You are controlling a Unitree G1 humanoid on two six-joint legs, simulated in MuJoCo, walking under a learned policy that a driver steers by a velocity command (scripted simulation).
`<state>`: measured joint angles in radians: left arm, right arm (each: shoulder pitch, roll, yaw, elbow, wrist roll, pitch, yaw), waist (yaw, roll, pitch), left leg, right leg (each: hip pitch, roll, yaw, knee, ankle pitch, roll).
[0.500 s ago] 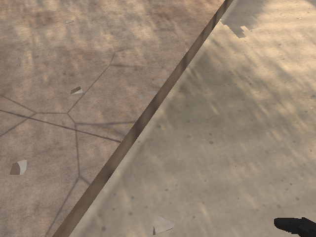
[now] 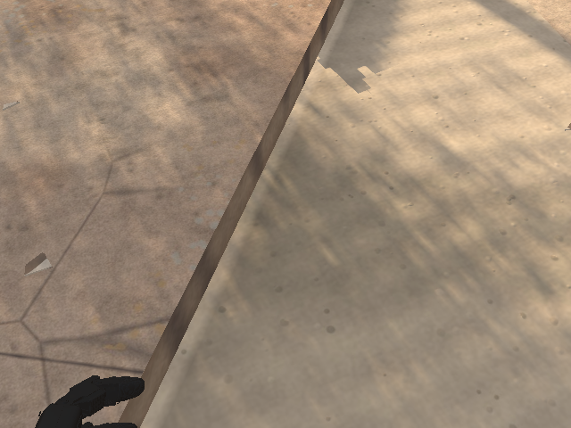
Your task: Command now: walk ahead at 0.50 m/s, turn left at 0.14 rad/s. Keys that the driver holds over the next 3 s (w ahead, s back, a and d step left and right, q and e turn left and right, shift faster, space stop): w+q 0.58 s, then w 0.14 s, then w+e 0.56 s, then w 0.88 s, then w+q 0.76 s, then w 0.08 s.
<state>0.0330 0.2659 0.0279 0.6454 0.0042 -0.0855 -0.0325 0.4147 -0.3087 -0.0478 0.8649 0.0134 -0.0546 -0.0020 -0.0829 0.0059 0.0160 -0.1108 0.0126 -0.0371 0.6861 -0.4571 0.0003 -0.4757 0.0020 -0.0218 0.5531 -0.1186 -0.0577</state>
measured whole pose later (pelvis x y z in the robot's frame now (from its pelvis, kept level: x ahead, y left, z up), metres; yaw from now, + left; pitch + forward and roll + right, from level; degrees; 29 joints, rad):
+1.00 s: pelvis +0.52 +0.07 +0.01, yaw +16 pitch +0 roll +2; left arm 0.18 0.25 0.02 0.77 0.03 -0.03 -0.04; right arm 0.33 -0.27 -0.05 0.90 -0.03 -0.06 0.01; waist -0.03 -0.02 0.02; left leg 0.05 -0.07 0.04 0.31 -0.36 0.04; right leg -0.42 -0.02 -0.06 0.56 -0.18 -0.07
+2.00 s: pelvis +1.08 +0.15 +0.15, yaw +2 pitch +2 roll +0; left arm 0.04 0.23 0.04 0.68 -0.02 -0.07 -0.03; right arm 0.49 -0.18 -0.02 0.92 0.02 -0.10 -0.03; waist -0.07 -0.03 0.01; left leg 0.05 -0.04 0.07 0.23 -0.33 0.06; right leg -0.81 -0.07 0.01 0.81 0.03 -0.04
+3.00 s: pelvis +1.69 +0.24 +0.15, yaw +26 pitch +2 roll +0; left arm 0.07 0.30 0.03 0.67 0.01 -0.10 0.00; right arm 0.34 -0.27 -0.06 0.73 0.02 -0.06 0.00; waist -0.05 -0.03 0.03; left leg -0.18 -0.13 -0.08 0.32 -0.17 0.11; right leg -0.68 -0.11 0.08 0.94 -0.19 0.06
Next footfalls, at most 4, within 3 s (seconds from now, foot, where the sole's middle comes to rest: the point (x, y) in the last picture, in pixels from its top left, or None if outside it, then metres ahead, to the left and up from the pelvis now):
0.50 left None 0.40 0.15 -0.76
1.02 right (270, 344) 0.67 0.03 -0.76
1.56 left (187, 216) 0.99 0.22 -0.63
2.14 right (248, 105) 1.42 0.04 -0.63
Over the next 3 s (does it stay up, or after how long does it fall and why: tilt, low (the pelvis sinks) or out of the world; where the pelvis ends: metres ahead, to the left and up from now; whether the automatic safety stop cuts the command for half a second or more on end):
stays up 1.69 0.24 0.15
